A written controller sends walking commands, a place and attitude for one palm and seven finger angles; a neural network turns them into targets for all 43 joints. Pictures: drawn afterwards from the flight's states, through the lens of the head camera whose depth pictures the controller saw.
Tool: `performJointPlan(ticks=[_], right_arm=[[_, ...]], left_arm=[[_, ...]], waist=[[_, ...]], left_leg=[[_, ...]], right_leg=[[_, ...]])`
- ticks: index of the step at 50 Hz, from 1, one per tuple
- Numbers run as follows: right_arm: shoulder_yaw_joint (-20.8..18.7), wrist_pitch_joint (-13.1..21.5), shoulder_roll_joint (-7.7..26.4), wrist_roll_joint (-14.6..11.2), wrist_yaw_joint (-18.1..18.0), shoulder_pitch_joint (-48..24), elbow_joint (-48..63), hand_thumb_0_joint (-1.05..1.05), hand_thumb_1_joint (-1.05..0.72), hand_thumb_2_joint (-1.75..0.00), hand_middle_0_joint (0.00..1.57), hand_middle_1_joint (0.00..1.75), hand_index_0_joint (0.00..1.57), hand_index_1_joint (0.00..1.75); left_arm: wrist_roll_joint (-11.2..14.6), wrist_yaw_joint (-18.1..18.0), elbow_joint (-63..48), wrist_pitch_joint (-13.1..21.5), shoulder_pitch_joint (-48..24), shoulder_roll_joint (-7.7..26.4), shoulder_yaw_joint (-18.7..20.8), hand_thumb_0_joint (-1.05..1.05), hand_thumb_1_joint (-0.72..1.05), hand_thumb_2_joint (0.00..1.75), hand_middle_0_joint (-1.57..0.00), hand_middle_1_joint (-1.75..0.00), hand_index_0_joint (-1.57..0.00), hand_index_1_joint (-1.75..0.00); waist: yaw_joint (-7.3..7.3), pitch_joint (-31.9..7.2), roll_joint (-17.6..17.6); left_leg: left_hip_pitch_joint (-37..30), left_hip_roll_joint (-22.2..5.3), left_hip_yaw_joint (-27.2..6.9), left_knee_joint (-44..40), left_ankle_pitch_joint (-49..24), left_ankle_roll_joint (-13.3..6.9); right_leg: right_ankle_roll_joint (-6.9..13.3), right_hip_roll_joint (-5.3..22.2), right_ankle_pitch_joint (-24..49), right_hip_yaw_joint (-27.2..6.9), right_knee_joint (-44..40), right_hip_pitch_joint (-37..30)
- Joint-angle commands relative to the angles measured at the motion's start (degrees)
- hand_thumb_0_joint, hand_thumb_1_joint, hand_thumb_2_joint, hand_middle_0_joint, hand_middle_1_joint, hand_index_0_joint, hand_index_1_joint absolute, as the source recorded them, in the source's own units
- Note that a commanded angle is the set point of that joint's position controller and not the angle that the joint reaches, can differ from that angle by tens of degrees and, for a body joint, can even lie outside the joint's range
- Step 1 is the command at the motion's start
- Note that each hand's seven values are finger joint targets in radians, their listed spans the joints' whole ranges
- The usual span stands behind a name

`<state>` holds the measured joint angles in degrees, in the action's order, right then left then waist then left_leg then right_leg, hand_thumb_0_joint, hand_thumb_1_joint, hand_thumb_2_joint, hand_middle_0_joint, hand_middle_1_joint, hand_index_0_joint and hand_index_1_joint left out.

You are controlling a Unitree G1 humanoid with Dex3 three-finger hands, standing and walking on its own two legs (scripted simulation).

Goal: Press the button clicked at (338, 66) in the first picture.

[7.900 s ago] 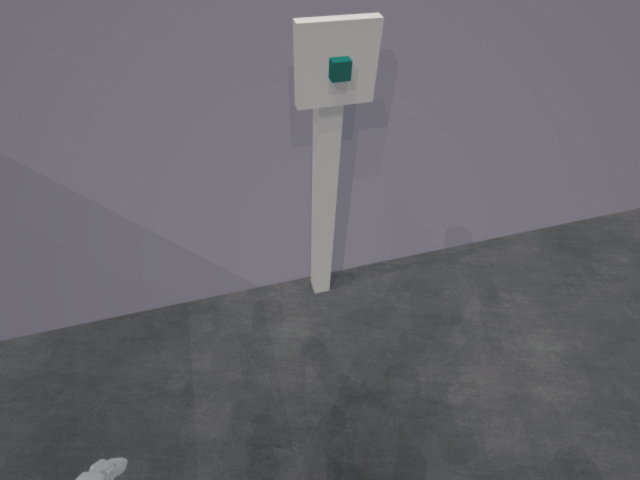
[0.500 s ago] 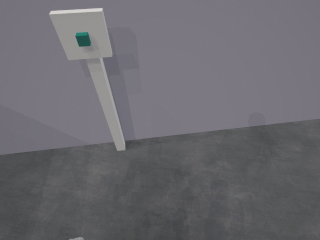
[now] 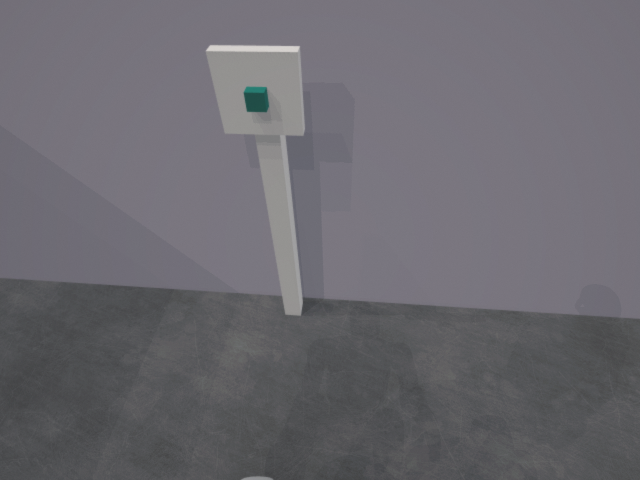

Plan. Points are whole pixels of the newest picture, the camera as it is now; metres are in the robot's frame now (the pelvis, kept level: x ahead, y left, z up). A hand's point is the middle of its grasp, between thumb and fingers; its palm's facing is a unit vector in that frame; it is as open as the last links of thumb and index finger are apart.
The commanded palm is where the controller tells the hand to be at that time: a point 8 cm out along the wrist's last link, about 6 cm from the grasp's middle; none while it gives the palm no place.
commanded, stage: take the last steps up to it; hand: left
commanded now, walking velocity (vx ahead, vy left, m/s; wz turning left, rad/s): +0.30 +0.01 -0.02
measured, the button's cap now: (257, 98) +0.78 +0.22 +0.10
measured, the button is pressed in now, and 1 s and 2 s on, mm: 0 0 0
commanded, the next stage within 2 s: come to a stop and stand still in 0.76 s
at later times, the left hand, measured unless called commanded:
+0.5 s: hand (164, 447) +0.19 +0.28 -0.18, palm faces +0.03 -0.99 -0.16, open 7.3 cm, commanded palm none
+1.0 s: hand (245, 343) +0.38 +0.19 -0.18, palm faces -0.02 -0.98 -0.22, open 7.0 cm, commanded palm none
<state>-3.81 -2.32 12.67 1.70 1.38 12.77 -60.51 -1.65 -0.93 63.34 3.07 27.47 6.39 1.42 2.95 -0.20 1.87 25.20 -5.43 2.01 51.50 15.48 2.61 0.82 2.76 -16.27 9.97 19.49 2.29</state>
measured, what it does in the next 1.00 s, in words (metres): walks ahead: left foot, then right foot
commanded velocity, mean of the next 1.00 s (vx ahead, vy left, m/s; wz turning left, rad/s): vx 0.15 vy -0.02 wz -0.03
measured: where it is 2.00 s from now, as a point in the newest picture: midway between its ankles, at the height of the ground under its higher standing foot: outside the picture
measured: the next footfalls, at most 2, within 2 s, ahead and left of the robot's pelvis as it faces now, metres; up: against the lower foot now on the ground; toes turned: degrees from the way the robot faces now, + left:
left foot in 0.14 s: +0.12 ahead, +0.14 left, +0.00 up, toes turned +8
right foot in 0.84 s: +0.35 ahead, -0.05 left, +0.00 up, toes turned -12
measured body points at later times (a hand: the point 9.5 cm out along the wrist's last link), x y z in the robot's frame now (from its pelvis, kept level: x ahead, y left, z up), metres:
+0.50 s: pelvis +0.13 +0.09 +0.00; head +0.12 +0.12 +0.45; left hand +0.19 +0.33 -0.16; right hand +0.10 -0.14 -0.14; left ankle +0.08 +0.14 -0.75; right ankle +0.17 -0.06 -0.65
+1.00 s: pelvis +0.28 +0.02 -0.01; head +0.30 +0.01 +0.44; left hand +0.38 +0.24 -0.16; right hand +0.20 -0.18 -0.18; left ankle +0.23 +0.15 -0.68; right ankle +0.31 -0.04 -0.75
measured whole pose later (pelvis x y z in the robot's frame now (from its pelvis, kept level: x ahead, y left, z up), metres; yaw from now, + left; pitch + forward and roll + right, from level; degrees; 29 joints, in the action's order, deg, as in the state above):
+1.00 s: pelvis +0.28 +0.02 -0.01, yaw -3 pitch -1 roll -1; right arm -2.1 -0.3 6.1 0.2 -2.2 21.5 -65.4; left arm -0.3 -2.6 60.1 3.4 8.3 8.3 2.7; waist -2.0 3.6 1.6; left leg 22.2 -5.1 2.9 61.8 25.5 1.2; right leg 5.2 -1.2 -12.8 10.5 28.8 15.4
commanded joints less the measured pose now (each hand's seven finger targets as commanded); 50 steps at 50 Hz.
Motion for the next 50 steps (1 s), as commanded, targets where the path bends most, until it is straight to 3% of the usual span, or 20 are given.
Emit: performJointPlan(ticks=[1, 4, 6, 7, 8, 9, 10, 12, 16, 25, 31, 35, 38, 40, 41, 42, 43, 45, 48, 50], right_arm=[[0.88, 2.99, -0.74, -0.44, 0.28, -8.71, 6.36, 0.0, -0.9, -0.9, 0.2, 0.3, 0.2, 0.3], [1.1, 3.85, -1.09, -0.72, 0.0, -6.63, 5.47, 0.0, -0.9, -0.9, 0.2, 0.3, 0.2, 0.3], [0.56, 4.69, 0.9, -0.66, -0.72, 2.04, 2.46, 0.0, -0.9, -0.9, 0.2, 0.3, 0.2, 0.3], [-0.61, 5.27, 5.4, -0.39, -1.5, 9.59, 0.27, 0.0, -0.9, -0.9, 0.2, 0.3, 0.2, 0.3], [-1.99, 5.4, 10.81, -0.21, -2.1, 16.06, -1.21, 0.0, -0.9, -0.9, 0.2, 0.3, 0.2, 0.3], [-1.85, 4.74, 11.42, -0.61, -2.49, 17.02, -1.44, 0.0, -0.9, -0.9, 0.2, 0.3, 0.2, 0.3], [-1.41, 4.72, 9.65, -0.71, -2.85, 13.18, -0.73, 0.0, -0.9, -0.9, 0.2, 0.3, 0.2, 0.3], [0.09, 5.14, 3.53, -0.87, -2.97, 5.82, 1.13, 0.0, -0.9, -0.9, 0.2, 0.3, 0.2, 0.3], [0.63, 6.9, -1.27, -0.92, -3.26, 7.83, 0.78, 0.0, -0.9, -0.9, 0.2, 0.3, 0.2, 0.3], [1.77, 7.29, -1.03, -0.83, -4.25, 14.93, -1.94, 0.0, -0.9, -0.9, 0.2, 0.3, 0.2, 0.3], [2.1, 7.04, -0.39, 0.07, -4.7, 21.72, -5.2, 0.0, -0.9, -0.9, 0.2, 0.3, 0.2, 0.3], [1.95, 6.32, 0.2, 0.26, -4.68, 23.98, -7.0, 0.0, -0.9, -0.9, 0.2, 0.3, 0.2, 0.3], [1.34, 5.95, 1.74, -0.41, -4.56, 21.95, -7.04, 0.0, -0.9, -0.9, 0.2, 0.3, 0.2, 0.3], [1.11, 5.84, 1.41, -1.37, -4.11, 20.32, -6.41, 0.0, -0.9, -0.9, 0.2, 0.3, 0.2, 0.3], [1.14, 5.98, -0.9, -1.93, -3.56, 20.01, -5.38, 0.0, -0.9, -0.9, 0.2, 0.3, 0.2, 0.3], [1.27, 5.96, -2.96, -2.25, -3.59, 20.3, -4.25, 0.0, -0.9, -0.9, 0.2, 0.3, 0.2, 0.3], [1.08, 5.33, -2.3, -2.17, -3.67, 17.61, -3.75, 0.0, -0.9, -0.9, 0.2, 0.3, 0.2, 0.3], [1.27, 3.69, -5.4, -1.61, -3.54, 14.79, -4.05, 0.0, -0.9, -0.9, 0.2, 0.3, 0.2, 0.3], [1.95, 1.43, -8.33, -1.23, -3.66, 18.25, -5.45, 0.0, -0.9, -0.9, 0.2, 0.3, 0.2, 0.3], [1.23, 0.67, -7.17, -1.64, -3.23, 16.56, -4.37, 0.0, -0.9, -0.9, 0.2, 0.3, 0.2, 0.3]], left_arm=[[-0.33, -0.35, 0.27, 0.98, 4.06, 9.54, 1.64, 0.0, 0.9, 0.9, -0.2, -0.3, -0.2, -0.3], [-0.06, -0.33, 1.49, 0.44, 3.46, 9.54, 1.75, 0.0, 0.9, 0.9, -0.2, -0.3, -0.2, -0.3], [0.36, -0.24, 1.63, 0.05, 1.53, 8.7, 1.73, 0.0, 0.9, 0.9, -0.2, -0.3, -0.2, -0.3], [0.62, 0.04, 1.07, -0.04, 1.72, 6.14, 1.26, 0.0, 0.9, 0.9, -0.2, -0.3, -0.2, -0.3], [0.83, 0.26, -0.67, -0.02, 1.8, 3.4, 0.6, 0.0, 0.9, 0.9, -0.2, -0.3, -0.2, -0.3], [0.39, -0.11, -1.91, -0.41, -1.06, 5.17, 0.82, 0.0, 0.9, 0.9, -0.2, -0.3, -0.2, -0.3], [0.12, -0.22, -1.68, -0.97, -2.95, 5.74, 1.06, 0.0, 0.9, 0.9, -0.2, -0.3, -0.2, -0.3], [-0.05, 0.57, -0.39, -1.34, -4.27, 4.8, 1.59, 0.0, 0.9, 0.9, -0.2, -0.3, -0.2, -0.3], [-0.18, 0.8, 0.72, -2.35, -0.43, 2.22, 2.19, 0.0, 0.9, 0.9, -0.2, -0.3, -0.2, -0.3], [0.24, 1.17, -4.16, -3.67, -12.37, 4.93, 2.87, 0.0, 0.9, 0.9, -0.2, -0.3, -0.2, -0.3], [0.42, 1.67, -7.51, -3.23, -23.09, 4.4, 1.58, 0.0, 0.9, 0.9, -0.2, -0.3, -0.2, -0.3], [0.72, 1.64, -8.44, -2.58, -26.57, 3.84, 0.75, 0.0, 0.9, 0.9, -0.2, -0.3, -0.2, -0.3], [0.73, 1.13, -5.81, -1.47, -18.01, 4.74, 0.83, 0.0, 0.9, 0.9, -0.2, -0.3, -0.2, -0.3], [0.6, 0.75, -2.57, -0.32, -7.61, 7.82, 1.8, 0.0, 0.9, 0.9, -0.2, -0.3, -0.2, -0.3], [0.34, 0.1, -0.44, 0.47, -0.56, 12.09, 2.9, 0.0, 0.9, 0.9, -0.2, -0.3, -0.2, -0.3], [1.13, -0.11, 0.83, 0.75, 2.59, 14.97, 3.61, 0.0, 0.9, 0.9, -0.2, -0.3, -0.2, -0.3], [1.52, -0.49, -0.28, 0.4, -0.71, 14.46, 3.17, 0.0, 0.9, 0.9, -0.2, -0.3, -0.2, -0.3], [1.54, -1.13, -2.22, -0.03, -10.32, 9.29, 1.88, 0.0, 0.9, 0.9, -0.2, -0.3, -0.2, -0.3], [0.54, -1.91, -3.84, 0.47, -15.03, 4.75, 0.83, 0.0, 0.9, 0.9, -0.2, -0.3, -0.2, -0.3], [0.3, -2.02, -4.33, -0.01, -15.2, 7.01, 1.39, 0.0, 0.9, 0.9, -0.2, -0.3, -0.2, -0.3]], waist=[[0.9, 8.28, -11.11], [-0.46, 7.54, -11.22], [-4.89, 4.45, -5.87], [-8.14, -0.19, 4.48], [-9.31, -3.59, 18.06], [-9.5, -2.58, 11.77], [-8.37, 0.05, 11.74], [-4.94, 9.5, 4.27], [-1.94, 7.15, 3.74], [-2.72, 9.6, 4.69], [-5.64, 9.81, 2.67], [-6.74, 9.02, 3.76], [-3.25, 2.49, 6.23], [1.23, -2.72, 4.59], [3.77, -7.79, -3.51], [2.48, -11.04, -9.53], [2.02, -7.41, -3.78], [-1.85, 3.44, 0.23], [-6.17, 2.58, 0.53], [-5.43, 1.1, -4.43]], left_leg=[[4.22, 0.93, 3.19, -10.36, 2.57, -1.19], [-5.38, 2.63, 5.4, -17.18, 1.22, -2.38], [-22.13, 3.89, 6.61, -24.75, -2.43, -2.85], [-32.57, -3.57, -2.7, -28.45, 1.76, -4.84], [-37.97, -17.74, -21.66, -35.36, 2.9, -9.27], [-35.1, -20.69, -24.28, -38.38, 4.94, -11.63], [-28.12, -19.16, -22.43, -40.44, 9.92, -11.06], [-15.83, -15.3, -14.62, -43.23, 7.55, -9.19], [-14.36, -9.99, -3.62, -43.4, -9.42, -5.23], [-22.35, -10.22, -1.87, -40.23, -31.46, -4.01], [-30.35, -11.81, -1.57, -37.28, -42.18, -7.31], [-30.63, -11.37, 0.97, -33.12, -52.11, -8.16], [-30.45, -10.15, 3.06, -23.96, -62.32, -7.38], [-20.6, -8.41, 3.77, -11.66, -50.92, -5.24], [-7.25, -3.58, 6.93, 2.69, -27.28, -3.23], [2.43, 3.88, 6.41, 20.68, 18.97, -1.66], [2.5, 1.93, -0.49, 24.57, 19.26, -3.04], [0.74, -1.4, -2.22, 21.39, 11.94, -2.13], [-7.67, -1.57, -2.1, 8.24, 8.44, -0.83], [-6.65, 0.09, -0.72, 3.33, 7.8, -0.42]], right_leg=[[6.94, 15.48, 10.56, -13.32, -8.45, 1.69], [5.92, 14.01, 10.17, -11.33, -4.96, 5.8], [3.67, 10.42, 7.55, -7.52, 4.04, 14.36], [1.4, 5.99, 2.91, -3.77, 17.73, 20.65], [-1.33, 0.22, -16.57, -0.13, 34.33, 31.11], [-0.28, 0.97, -17.9, -5.75, 42.42, 33.89], [0.07, 3.34, -14.73, -7.72, 47.14, 33.36], [-0.39, 5.81, -4.84, -9.03, 48.53, 32.31], [-1.92, 4.58, 4.41, -8.38, 47.29, 29.02], [-2.52, 3.01, 8.53, -8.88, 46.04, 39.59], [-1.43, 2.44, 5.75, -5.27, 35.69, 41.28], [0.46, 0.11, 1.98, -2.0, 24.13, 33.04], [2.08, -3.96, 3.05, 0.62, 15.41, 19.25], [3.46, -2.05, 14.32, -1.64, 7.8, 0.08], [8.65, 10.24, 30.36, -14.25, 9.46, -13.39], [16.58, 23.81, 45.9, -30.73, 5.43, -17.6], [18.01, 23.64, 39.08, -28.04, 1.25, -8.57], [13.05, 19.84, 32.95, -21.9, -2.87, 8.66], [8.92, 14.8, 44.34, -11.03, -2.06, 18.59], [9.04, 13.74, 45.22, -9.14, 0.23, 15.71]])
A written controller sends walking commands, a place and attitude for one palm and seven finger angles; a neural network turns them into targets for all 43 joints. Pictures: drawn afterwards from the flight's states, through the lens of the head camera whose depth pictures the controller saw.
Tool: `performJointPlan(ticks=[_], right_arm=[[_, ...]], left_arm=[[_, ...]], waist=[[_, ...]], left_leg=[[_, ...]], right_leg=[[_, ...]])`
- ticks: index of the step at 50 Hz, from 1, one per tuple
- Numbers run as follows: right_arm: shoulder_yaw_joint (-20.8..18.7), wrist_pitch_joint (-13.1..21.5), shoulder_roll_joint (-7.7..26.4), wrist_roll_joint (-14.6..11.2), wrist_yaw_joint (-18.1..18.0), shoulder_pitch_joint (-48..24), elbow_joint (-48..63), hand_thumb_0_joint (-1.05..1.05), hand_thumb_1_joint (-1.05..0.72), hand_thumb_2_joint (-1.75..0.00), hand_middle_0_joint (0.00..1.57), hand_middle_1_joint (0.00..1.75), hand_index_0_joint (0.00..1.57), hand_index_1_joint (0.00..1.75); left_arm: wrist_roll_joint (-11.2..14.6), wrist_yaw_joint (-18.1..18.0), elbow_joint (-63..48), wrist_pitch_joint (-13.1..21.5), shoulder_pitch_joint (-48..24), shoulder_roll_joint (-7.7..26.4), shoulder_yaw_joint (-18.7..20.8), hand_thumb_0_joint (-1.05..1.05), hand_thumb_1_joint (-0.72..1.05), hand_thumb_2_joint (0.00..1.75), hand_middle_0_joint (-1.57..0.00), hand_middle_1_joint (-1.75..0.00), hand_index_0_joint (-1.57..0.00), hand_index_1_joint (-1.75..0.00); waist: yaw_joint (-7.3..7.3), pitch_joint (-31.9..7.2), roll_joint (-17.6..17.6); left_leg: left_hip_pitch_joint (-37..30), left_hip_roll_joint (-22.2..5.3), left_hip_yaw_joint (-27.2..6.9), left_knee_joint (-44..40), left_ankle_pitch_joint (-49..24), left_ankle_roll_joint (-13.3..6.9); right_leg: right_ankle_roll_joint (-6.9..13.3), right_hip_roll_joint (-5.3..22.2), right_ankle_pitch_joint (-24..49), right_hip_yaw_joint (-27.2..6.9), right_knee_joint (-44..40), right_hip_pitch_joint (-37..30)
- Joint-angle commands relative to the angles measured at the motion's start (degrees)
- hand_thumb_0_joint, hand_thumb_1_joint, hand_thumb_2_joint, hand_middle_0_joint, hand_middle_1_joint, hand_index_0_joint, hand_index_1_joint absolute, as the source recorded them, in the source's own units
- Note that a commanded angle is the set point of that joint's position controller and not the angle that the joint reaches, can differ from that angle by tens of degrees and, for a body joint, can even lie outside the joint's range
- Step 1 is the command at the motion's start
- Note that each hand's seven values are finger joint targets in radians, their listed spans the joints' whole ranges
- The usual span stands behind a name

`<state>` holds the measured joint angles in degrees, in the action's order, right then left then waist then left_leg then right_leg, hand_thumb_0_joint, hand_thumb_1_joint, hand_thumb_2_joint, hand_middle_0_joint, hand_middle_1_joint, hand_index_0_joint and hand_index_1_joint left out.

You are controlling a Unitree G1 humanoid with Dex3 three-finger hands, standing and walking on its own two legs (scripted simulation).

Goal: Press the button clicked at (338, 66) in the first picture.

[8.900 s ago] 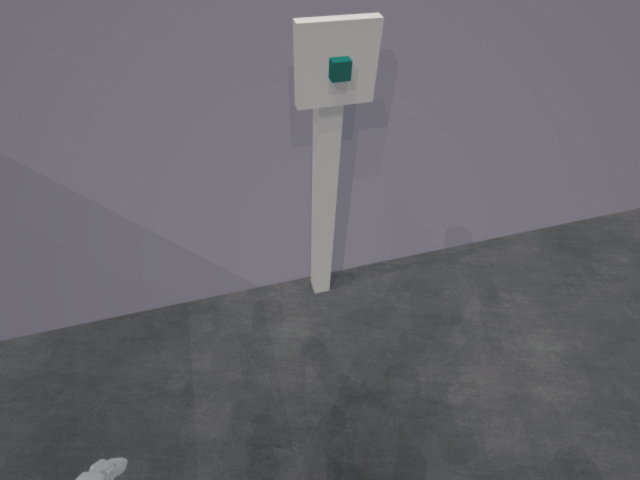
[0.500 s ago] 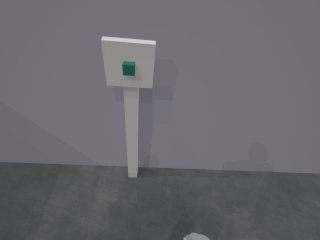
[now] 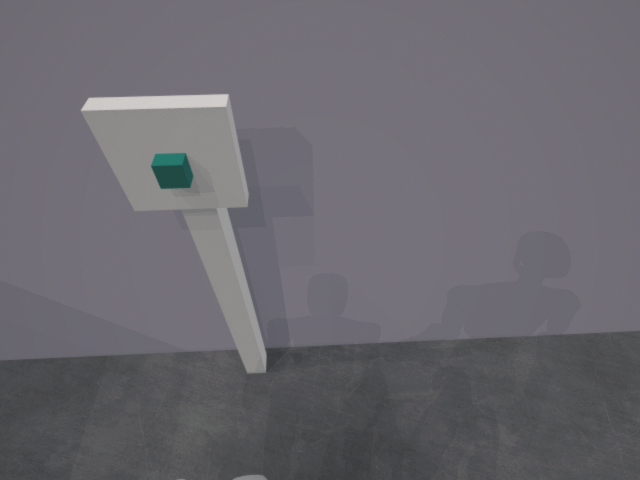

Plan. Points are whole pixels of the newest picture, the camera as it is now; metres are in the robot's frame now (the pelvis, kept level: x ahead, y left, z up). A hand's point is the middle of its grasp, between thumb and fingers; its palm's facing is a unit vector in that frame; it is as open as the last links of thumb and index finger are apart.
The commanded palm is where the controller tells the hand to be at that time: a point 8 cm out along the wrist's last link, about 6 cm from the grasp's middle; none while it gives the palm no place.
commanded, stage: come to a stop and stand still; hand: left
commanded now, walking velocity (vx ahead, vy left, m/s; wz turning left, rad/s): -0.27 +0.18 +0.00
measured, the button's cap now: (173, 169) +0.49 +0.22 +0.12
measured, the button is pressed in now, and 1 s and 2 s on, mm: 0 0 0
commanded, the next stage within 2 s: look again from close up in 1.00 s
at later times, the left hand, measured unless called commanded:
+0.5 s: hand out of the picture -0.01 +0.24 -0.18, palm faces +0.08 -0.98 -0.20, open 7.3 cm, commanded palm none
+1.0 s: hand out of the picture -0.05 +0.20 -0.17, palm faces +0.00 -0.98 -0.17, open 7.3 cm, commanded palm none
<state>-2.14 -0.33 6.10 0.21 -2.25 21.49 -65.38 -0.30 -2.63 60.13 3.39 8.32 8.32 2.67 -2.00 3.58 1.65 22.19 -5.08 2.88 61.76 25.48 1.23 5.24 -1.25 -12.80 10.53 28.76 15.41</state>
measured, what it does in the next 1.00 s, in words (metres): steps on the spot: left foot, then right foot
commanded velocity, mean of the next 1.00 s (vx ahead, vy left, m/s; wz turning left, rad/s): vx -0.03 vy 0.01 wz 0.00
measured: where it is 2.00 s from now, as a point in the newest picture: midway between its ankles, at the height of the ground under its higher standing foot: outside the picture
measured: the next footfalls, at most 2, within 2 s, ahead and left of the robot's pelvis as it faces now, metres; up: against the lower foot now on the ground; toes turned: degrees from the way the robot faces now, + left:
left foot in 0.34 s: +0.03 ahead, +0.17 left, +0.00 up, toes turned +2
right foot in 0.60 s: -0.02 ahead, -0.08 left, +0.00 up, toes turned -4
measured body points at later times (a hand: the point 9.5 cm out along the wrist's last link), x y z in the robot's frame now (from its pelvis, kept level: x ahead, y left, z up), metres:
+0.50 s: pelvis -0.02 +0.06 +0.01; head +0.00 +0.07 +0.46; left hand -0.01 +0.29 -0.16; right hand +0.07 -0.17 -0.14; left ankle -0.01 +0.17 -0.73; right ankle -0.03 -0.07 -0.70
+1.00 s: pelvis -0.06 +0.04 +0.01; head -0.06 +0.03 +0.46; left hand -0.05 +0.25 -0.15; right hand -0.11 -0.17 -0.16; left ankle -0.01 +0.17 -0.73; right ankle -0.06 -0.08 -0.73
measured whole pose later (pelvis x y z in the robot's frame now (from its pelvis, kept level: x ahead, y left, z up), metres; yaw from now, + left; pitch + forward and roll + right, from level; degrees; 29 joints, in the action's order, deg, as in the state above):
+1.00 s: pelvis -0.06 +0.04 +0.01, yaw -2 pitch -3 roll +0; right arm -0.6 -1.0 7.7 0.6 -1.2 19.7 -67.3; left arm -0.3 -2.0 65.1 -0.2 16.7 7.2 0.2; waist -1.0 1.8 0.2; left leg 11.3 -2.3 3.7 23.2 9.1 0.8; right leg 0.2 0.6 -13.9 1.6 25.2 8.6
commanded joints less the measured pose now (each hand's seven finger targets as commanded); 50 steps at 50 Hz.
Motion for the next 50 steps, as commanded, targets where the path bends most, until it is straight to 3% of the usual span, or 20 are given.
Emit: performJointPlan(ticks=[1, 5, 9, 12, 14, 15, 16, 17, 18, 19, 22, 26, 28, 30, 31, 32, 33, 35, 43, 50], right_arm=[[-0.58, -1.74, 0.52, -0.02, 0.49, 6.12, 1.3, 0.0, -0.9, -0.9, 0.2, 0.3, 0.2, 0.3], [-1.67, -2.59, 4.17, 0.59, 0.69, -0.92, 5.22, 0.0, -0.9, -0.9, 0.2, 0.3, 0.2, 0.3], [-1.96, -2.35, 5.74, 0.51, 0.87, -6.3, 7.93, 0.0, -0.9, -0.9, 0.2, 0.3, 0.2, 0.3], [-1.71, -1.52, 5.68, 0.23, 1.04, -7.86, 8.92, 0.0, -0.9, -0.9, 0.2, 0.3, 0.2, 0.3], [-1.52, -0.95, 5.78, 0.17, 1.02, -6.61, 8.42, 0.0, -0.9, -0.9, 0.2, 0.3, 0.2, 0.3], [-1.48, -0.49, 6.14, 0.17, 1.13, -4.73, 7.6, 0.0, -0.9, -0.9, 0.2, 0.3, 0.2, 0.3], [-1.71, 0.2, 8.51, 0.41, 1.0, -4.33, 7.69, 0.0, -0.9, -0.9, 0.2, 0.3, 0.2, 0.3], [-2.03, 0.6, 11.96, 0.88, 0.75, -5.73, 8.85, 0.0, -0.9, -0.9, 0.2, 0.3, 0.2, 0.3], [-1.86, 0.2, 12.54, 1.07, 0.65, -8.88, 9.74, 0.0, -0.9, -0.9, 0.2, 0.3, 0.2, 0.3], [-1.3, 0.37, 11.1, 1.23, 0.13, -11.47, 9.8, 0.0, -0.9, -0.9, 0.2, 0.3, 0.2, 0.3], [-0.52, 0.53, 9.89, 1.05, -0.44, -13.38, 9.52, 0.0, -0.9, -0.9, 0.2, 0.3, 0.2, 0.3], [-0.93, 0.87, 10.26, 0.83, -0.3, -10.07, 7.72, 0.0, -0.9, -0.9, 0.2, 0.3, 0.2, 0.3], [-1.0, 0.94, 10.25, 0.34, -0.18, -9.28, 6.79, 0.0, -0.9, -0.9, 0.2, 0.3, 0.2, 0.3], [-0.67, 0.83, 8.06, -0.38, 0.21, -8.07, 6.21, 0.0, -0.9, -0.9, 0.2, 0.3, 0.2, 0.3], [-0.4, 0.88, 7.47, -0.29, 0.46, -7.53, 5.94, 0.0, -0.9, -0.9, 0.2, 0.3, 0.2, 0.3], [-0.32, 1.0, 7.34, -0.25, 0.75, -6.86, 5.42, 0.0, -0.9, -0.9, 0.2, 0.3, 0.2, 0.3], [-0.37, 0.75, 7.26, 0.1, 0.68, -6.97, 4.7, 0.0, -0.9, -0.9, 0.2, 0.3, 0.2, 0.3], [-0.37, 0.67, 7.89, 0.24, 0.69, -5.73, 3.97, 0.0, -0.9, -0.9, 0.2, 0.3, 0.2, 0.3], [0.67, 0.4, 6.8, 0.37, 0.77, -3.15, 1.18, 0.0, -0.9, -0.9, 0.2, 0.3, 0.2, 0.3], [0.69, 0.42, 5.76, 0.44, 0.51, 0.51, -0.07, 0.0, -0.9, -0.9, 0.2, 0.3, 0.2, 0.3]], left_arm=[[-0.83, -0.22, -1.1, -0.72, 5.18, 5.58, 0.46, 0.0, 0.9, 0.9, -0.2, -0.3, -0.2, -0.3], [-1.01, -0.2, -2.06, -2.13, 5.76, 7.74, 1.45, 0.0, 0.9, 0.9, -0.2, -0.3, -0.2, -0.3], [-1.47, -0.03, -3.14, -2.94, 6.13, 9.09, 1.96, 0.0, 0.9, 0.9, -0.2, -0.3, -0.2, -0.3], [-1.79, 0.02, -3.55, -3.19, 5.95, 9.88, 2.27, 0.0, 0.9, 0.9, -0.2, -0.3, -0.2, -0.3], [-1.37, 0.13, -3.36, -3.42, 5.71, 10.27, 2.21, 0.0, 0.9, 0.9, -0.2, -0.3, -0.2, -0.3], [-1.01, 0.17, -3.18, -3.55, 5.28, 9.91, 2.15, 0.0, 0.9, 0.9, -0.2, -0.3, -0.2, -0.3], [-0.58, 0.24, -3.56, -3.88, 6.62, 8.0, 1.69, 0.0, 0.9, 0.9, -0.2, -0.3, -0.2, -0.3], [-0.2, 0.47, -3.97, -4.08, 7.92, 5.37, 1.04, 0.0, 0.9, 0.9, -0.2, -0.3, -0.2, -0.3], [-0.36, 0.33, -3.62, -4.28, 7.51, 4.99, 0.85, 0.0, 0.9, 0.9, -0.2, -0.3, -0.2, -0.3], [-0.51, 0.26, -2.95, -4.72, 7.03, 5.22, 0.75, 0.0, 0.9, 0.9, -0.2, -0.3, -0.2, -0.3], [-0.81, 0.7, -0.89, -5.07, 8.7, 4.96, 0.49, 0.0, 0.9, 0.9, -0.2, -0.3, -0.2, -0.3], [-0.68, 0.95, 0.13, -4.35, 8.94, 3.78, -0.39, 0.0, 0.9, 0.9, -0.2, -0.3, -0.2, -0.3], [-0.59, 0.82, 1.47, -3.74, 11.69, 3.82, -0.72, 0.0, 0.9, 0.9, -0.2, -0.3, -0.2, -0.3], [-0.73, 0.52, 2.18, -2.91, 10.84, 6.25, -0.87, 0.0, 0.9, 0.9, -0.2, -0.3, -0.2, -0.3], [-0.53, 0.54, 2.05, -2.79, 9.96, 6.9, -1.08, 0.0, 0.9, 0.9, -0.2, -0.3, -0.2, -0.3], [-0.4, 0.56, 2.05, -2.86, 9.81, 7.15, -1.29, 0.0, 0.9, 0.9, -0.2, -0.3, -0.2, -0.3], [-0.51, 0.59, 2.6, -2.6, 9.47, 6.91, -1.25, 0.0, 0.9, 0.9, -0.2, -0.3, -0.2, -0.3], [-0.38, 0.52, 2.74, -2.49, 9.23, 6.12, -1.59, 0.0, 0.9, 0.9, -0.2, -0.3, -0.2, -0.3], [-0.14, 0.39, 3.4, -2.92, 11.06, 5.6, -1.72, 0.0, 0.9, 0.9, -0.2, -0.3, -0.2, -0.3], [-0.07, 0.3, 3.58, -2.96, 12.2, 4.6, -1.55, 0.0, 0.9, 0.9, -0.2, -0.3, -0.2, -0.3]], waist=[[0.49, -3.71, -5.21], [1.92, -4.26, -8.56], [2.82, -4.2, -11.92], [2.9, -5.1, -12.39], [2.02, -6.47, -10.36], [1.11, -7.56, -8.03], [1.38, -8.62, -0.04], [2.3, -7.4, 11.85], [2.8, -4.47, 13.55], [3.04, -3.28, 12.73], [4.16, -0.91, 10.16], [3.11, -2.76, 5.97], [3.82, -4.51, 3.97], [2.05, -3.5, -3.28], [1.54, -2.73, -3.06], [1.37, -2.89, 0.17], [1.44, -2.68, -5.16], [1.19, -1.5, -8.82], [1.96, 4.93, -1.56], [1.98, 4.0, -0.75]], left_leg=[[-2.75, 0.29, -1.54, -7.09, -3.13, 1.29], [1.14, 1.58, -2.9, -7.0, -1.83, 2.35], [0.5, 2.8, -2.61, -10.22, -0.88, 2.45], [-3.28, 3.13, -1.82, -19.07, -1.63, 1.86], [-9.94, 3.89, -0.76, -30.11, -8.73, 1.64], [-15.33, 3.18, -0.77, -36.67, -15.89, 1.38], [-19.78, -1.61, -5.04, -40.19, -21.47, -0.04], [-16.54, -11.01, -15.08, -43.31, -31.95, -4.04], [-10.0, -14.54, -16.07, -45.95, -34.2, -8.23], [-7.63, -12.98, -14.61, -47.47, -32.74, -9.57], [-7.71, -9.54, -10.38, -45.74, -33.48, -9.47], [-12.95, -8.02, -9.64, -44.33, -33.26, -8.95], [-13.49, -5.76, -8.46, -41.22, -29.54, -6.78], [-11.66, -1.37, -5.6, -39.19, -21.78, -2.6], [-12.8, -0.36, -4.68, -40.08, -19.21, -1.73], [-13.71, -0.3, -5.33, -41.68, -17.29, -1.63], [-14.17, -0.49, -4.83, -40.68, -18.99, -1.37], [-15.26, -0.62, -4.39, -40.61, -18.29, -1.33], [-11.21, -0.14, -4.32, -43.87, -10.98, -1.08], [-9.85, -0.36, -4.64, -43.87, -9.05, -1.16]], right_leg=[[4.8, 17.74, 40.53, -10.42, -8.78, 1.41], [6.3, 19.34, 39.15, -13.66, -7.53, -2.37], [6.31, 18.88, 36.79, -14.4, -6.65, -3.63], [5.86, 17.95, 31.04, -15.26, -5.79, -4.07], [3.32, 16.25, 25.15, -14.76, -3.53, -3.03], [1.0, 14.8, 18.64, -13.72, -1.29, -0.85], [-1.66, 11.19, 9.36, -11.68, 2.5, 2.9], [-4.86, 6.18, -3.71, -7.57, 6.12, 4.9], [-5.76, 4.89, -14.43, -7.33, 11.82, 3.06], [-6.03, 4.69, -15.99, -9.5, 16.45, 2.45], [-5.88, 4.79, -13.31, -10.93, 19.06, 3.08], [-6.9, 4.84, -10.55, -9.02, 8.02, 0.6], [-7.12, 4.94, -1.52, -8.99, -3.7, -4.43], [-5.25, 8.86, 7.26, -15.1, -9.07, -5.7], [-4.49, 10.44, 7.56, -15.28, -9.08, -3.87], [-4.49, 10.51, 4.62, -14.31, -8.94, -2.95], [-4.58, 8.89, 4.81, -14.52, -8.73, -2.24], [-4.53, 8.67, 1.71, -14.22, -10.2, -0.86], [-4.36, 7.64, -7.79, -14.86, -12.7, 1.59], [-4.01, 6.98, -8.72, -14.63, -12.32, 0.86]])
